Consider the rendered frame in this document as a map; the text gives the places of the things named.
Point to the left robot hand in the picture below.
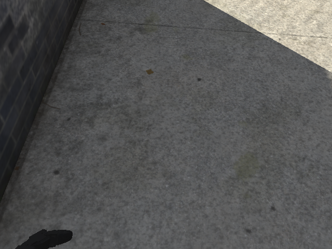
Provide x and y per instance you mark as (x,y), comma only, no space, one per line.
(45,239)

